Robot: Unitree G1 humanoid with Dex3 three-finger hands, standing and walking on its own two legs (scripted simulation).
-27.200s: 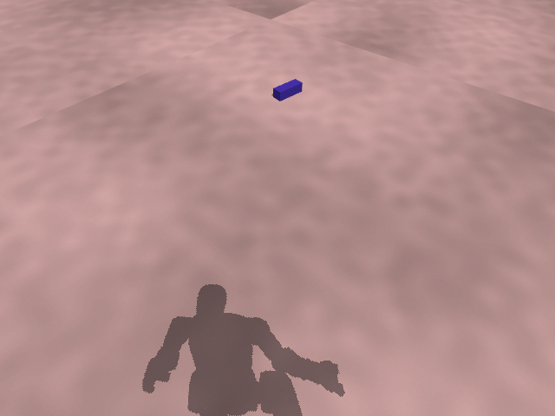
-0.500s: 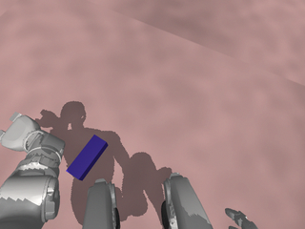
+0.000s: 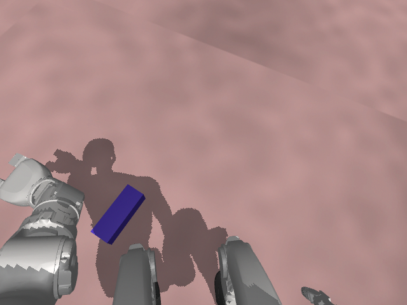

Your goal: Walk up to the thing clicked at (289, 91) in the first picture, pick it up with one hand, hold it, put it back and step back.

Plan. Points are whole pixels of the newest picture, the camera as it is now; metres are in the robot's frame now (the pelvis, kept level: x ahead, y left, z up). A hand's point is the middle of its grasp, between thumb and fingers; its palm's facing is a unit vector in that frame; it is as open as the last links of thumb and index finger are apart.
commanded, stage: go down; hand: left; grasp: from above
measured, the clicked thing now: (119, 213) +0.42 +0.25 -0.55
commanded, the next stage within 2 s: approach in 0.70 s
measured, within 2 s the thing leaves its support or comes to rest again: neither
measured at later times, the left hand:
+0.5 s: hand (38, 194) +0.37 +0.31 -0.10, palm faces -0.17 -0.35 -0.92, open 14.3 cm
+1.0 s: hand (37, 199) +0.36 +0.31 -0.11, palm faces -0.21 -0.36 -0.91, open 14.4 cm
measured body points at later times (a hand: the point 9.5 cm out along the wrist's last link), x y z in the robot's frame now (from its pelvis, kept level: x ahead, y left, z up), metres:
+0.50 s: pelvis +0.00 +0.01 +0.02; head +0.16 +0.03 +0.44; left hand +0.38 +0.32 -0.05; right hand +0.08 -0.25 -0.12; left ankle +0.06 +0.14 -0.55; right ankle +0.05 -0.12 -0.55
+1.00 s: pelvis +0.00 +0.00 +0.01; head +0.16 +0.03 +0.44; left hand +0.38 +0.32 -0.05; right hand +0.08 -0.25 -0.11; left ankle +0.06 +0.14 -0.55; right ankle +0.05 -0.12 -0.55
